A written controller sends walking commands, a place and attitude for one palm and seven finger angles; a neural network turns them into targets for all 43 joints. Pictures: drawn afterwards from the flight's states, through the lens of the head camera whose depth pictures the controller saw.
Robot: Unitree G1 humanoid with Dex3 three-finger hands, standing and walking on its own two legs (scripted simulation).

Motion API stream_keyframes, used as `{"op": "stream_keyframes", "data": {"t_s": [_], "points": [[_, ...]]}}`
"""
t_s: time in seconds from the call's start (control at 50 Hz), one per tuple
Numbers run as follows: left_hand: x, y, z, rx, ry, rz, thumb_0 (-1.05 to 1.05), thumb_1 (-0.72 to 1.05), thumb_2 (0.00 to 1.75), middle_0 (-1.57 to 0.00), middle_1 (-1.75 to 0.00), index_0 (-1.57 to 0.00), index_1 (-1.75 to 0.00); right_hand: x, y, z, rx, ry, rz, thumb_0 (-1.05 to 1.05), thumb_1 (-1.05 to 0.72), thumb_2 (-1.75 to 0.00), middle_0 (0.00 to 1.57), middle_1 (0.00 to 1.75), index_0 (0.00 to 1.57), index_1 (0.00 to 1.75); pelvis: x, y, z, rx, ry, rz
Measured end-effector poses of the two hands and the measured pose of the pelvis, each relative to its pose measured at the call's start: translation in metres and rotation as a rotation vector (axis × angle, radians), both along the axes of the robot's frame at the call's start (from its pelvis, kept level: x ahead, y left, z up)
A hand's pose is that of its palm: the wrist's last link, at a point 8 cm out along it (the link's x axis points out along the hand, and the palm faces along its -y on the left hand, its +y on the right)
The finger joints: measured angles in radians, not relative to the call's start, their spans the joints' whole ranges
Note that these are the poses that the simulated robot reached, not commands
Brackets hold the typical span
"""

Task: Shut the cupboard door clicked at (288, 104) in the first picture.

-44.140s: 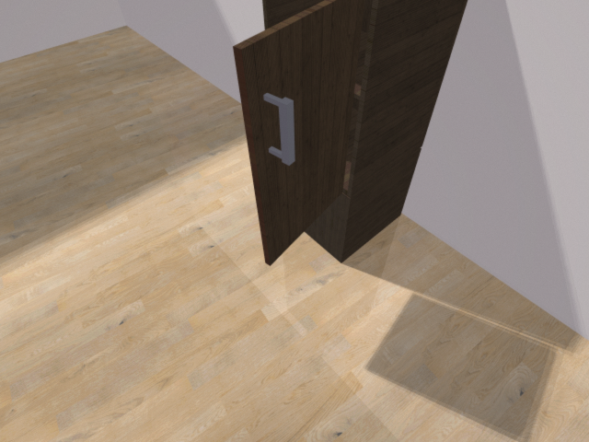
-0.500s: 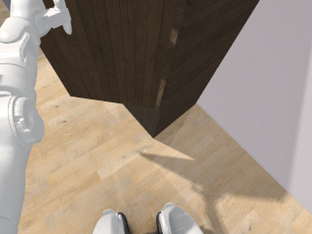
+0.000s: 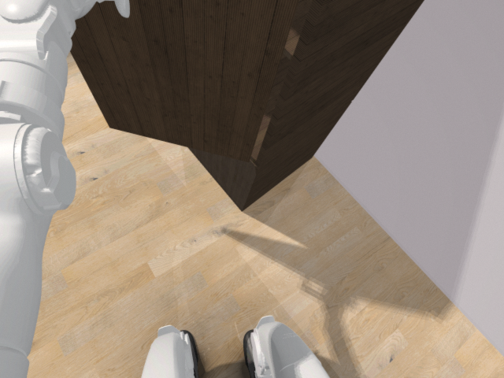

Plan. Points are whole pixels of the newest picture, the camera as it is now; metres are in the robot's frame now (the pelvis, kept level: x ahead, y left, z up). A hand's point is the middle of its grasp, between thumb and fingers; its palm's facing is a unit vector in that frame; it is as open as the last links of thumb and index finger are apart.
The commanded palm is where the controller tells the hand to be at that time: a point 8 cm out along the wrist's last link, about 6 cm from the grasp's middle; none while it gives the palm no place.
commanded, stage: pull the fist back off the door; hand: left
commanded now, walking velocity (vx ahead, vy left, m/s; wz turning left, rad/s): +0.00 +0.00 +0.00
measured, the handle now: out of the picture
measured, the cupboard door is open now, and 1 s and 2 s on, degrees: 38 33 33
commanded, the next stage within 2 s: draw the hand back to the body in 0.84 s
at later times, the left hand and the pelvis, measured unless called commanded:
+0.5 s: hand out of the picture +0.61 +0.03 +0.16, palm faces +0.09 -1.00 +0.00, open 3.1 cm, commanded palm +0.56 +0.07 +0.16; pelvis +0.02 -0.01 +0.02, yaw -1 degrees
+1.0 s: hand (160, 17) +0.54 +0.03 +0.17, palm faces +0.09 -1.00 -0.03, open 3.1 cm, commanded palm +0.50 +0.09 +0.16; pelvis +0.03 -0.03 +0.03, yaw +1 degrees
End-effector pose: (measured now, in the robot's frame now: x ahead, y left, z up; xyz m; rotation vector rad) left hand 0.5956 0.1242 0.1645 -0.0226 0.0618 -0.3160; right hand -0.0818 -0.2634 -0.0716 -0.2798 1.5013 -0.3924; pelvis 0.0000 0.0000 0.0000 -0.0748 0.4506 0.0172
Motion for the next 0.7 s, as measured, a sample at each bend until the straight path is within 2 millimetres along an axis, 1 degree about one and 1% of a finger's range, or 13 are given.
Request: {"op": "stream_keyframes", "data": {"t_s": [0.04, 0.08, 0.12, 0.16, 0.24, 0.32, 0.38, 0.44, 0.5, 0.56, 0.62, 0.7], "points": [[0.001, -0.003, -0.003, -0.06, 0.026, 0.124, 0.01, 0.92, 0.99, -1.3, -1.5, -1.3, -1.5, 0.001, 0.004, -0.002, 0.023, -0.007, 0.021, 0.0, -0.9, -0.89, 0.2, 0.3, 0.2, 0.3, 0.0, 0.0, -0.001, -0.004, 0.013, 0.002], [0.002, -0.009, -0.004, -0.079, 0.04, 0.265, 0.0, 0.87, 0.96, -1.3, -1.5, -1.3, -1.5, 0.002, 0.009, -0.004, 0.056, -0.012, 0.043, 0.0, -0.91, -0.89, 0.2, 0.3, 0.2, 0.3, 0.0, 0.0, -0.003, -0.004, 0.022, 0.004], [0.002, -0.015, -0.003, -0.05, 0.026, 0.389, 0.0, 0.84, 0.94, -1.3, -1.5, -1.3, -1.5, 0.001, 0.015, -0.007, 0.093, -0.016, 0.058, 0.0, -0.91, -0.89, 0.2, 0.3, 0.2, 0.3, -0.001, -0.001, -0.005, -0.004, 0.034, 0.004], [0.002, -0.022, -0.001, 0.006, -0.008, 0.461, 0.01, 0.84, 0.94, -1.29, -1.5, -1.29, -1.5, -0.003, 0.022, -0.01, 0.129, -0.016, 0.05, 0.0, -0.91, -0.89, 0.2, 0.3, 0.2, 0.3, -0.001, -0.002, -0.008, -0.002, 0.042, 0.003], [0.004, -0.03, 0.001, 0.075, -0.046, 0.475, 0.02, 0.9, 0.96, -1.29, -1.5, -1.29, -1.5, -0.015, 0.036, -0.013, 0.185, 0.003, -0.01, 0.0, -0.91, -0.89, 0.2, 0.3, 0.2, 0.3, -0.001, -0.005, -0.007, 0.004, 0.041, -0.005], [0.003, -0.031, 0.002, 0.089, -0.023, 0.446, 0.01, 0.93, 0.96, -1.29, -1.5, -1.29, -1.5, -0.027, 0.047, -0.009, 0.23, 0.038, -0.061, 0.0, -0.91, -0.89, 0.2, 0.3, 0.2, 0.3, 0.002, -0.008, 0.001, 0.012, 0.023, -0.013], [-0.001, -0.033, -0.001, 0.091, 0.004, 0.421, 0.01, 0.93, 0.94, -1.29, -1.5, -1.29, -1.5, -0.032, 0.05, -0.002, 0.252, 0.059, -0.074, 0.0, -0.91, -0.89, 0.2, 0.3, 0.2, 0.3, 0.007, -0.01, 0.009, 0.018, 0.003, -0.017], [-0.007, -0.038, -0.005, 0.057, 0.023, 0.41, 0.01, 0.92, 0.92, -1.29, -1.5, -1.29, -1.5, -0.031, 0.045, 0.005, 0.254, 0.065, -0.072, 0.0, -0.91, -0.89, 0.2, 0.3, 0.2, 0.3, 0.013, -0.012, 0.016, 0.024, -0.017, -0.02], [-0.013, -0.043, -0.007, 0.036, 0.005, 0.408, 0.01, 0.91, 0.91, -1.29, -1.5, -1.29, -1.5, -0.024, 0.034, 0.009, 0.237, 0.053, -0.064, 0.0, -0.9, -0.89, 0.2, 0.3, 0.2, 0.3, 0.02, -0.014, 0.021, 0.03, -0.035, -0.024], [-0.02, -0.044, -0.008, 0.038, -0.032, 0.411, 0.01, 0.9, 0.91, -1.29, -1.5, -1.29, -1.5, -0.011, 0.02, 0.01, 0.217, 0.027, -0.053, 0.0, -0.9, -0.89, 0.2, 0.3, 0.2, 0.3, 0.026, -0.016, 0.025, 0.037, -0.052, -0.031], [-0.03, -0.044, -0.011, 0.05, -0.046, 0.409, 0.01, 0.9, 0.9, -1.29, -1.5, -1.29, -1.5, 0.007, 0.007, 0.008, 0.202, -0.007, -0.036, 0.0, -0.91, -0.89, 0.2, 0.3, 0.2, 0.3, 0.031, -0.017, 0.028, 0.044, -0.075, -0.035], [-0.047, -0.041, -0.015, 0.057, -0.04, 0.41, 0.01, 0.9, 0.9, -1.29, -1.5, -1.29, -1.5, 0.041, -0.008, 0.003, 0.189, -0.074, -0.003, 0.0, -0.91, -0.89, 0.2, 0.3, 0.2, 0.3, 0.036, -0.02, 0.032, 0.052, -0.11, -0.033]]}}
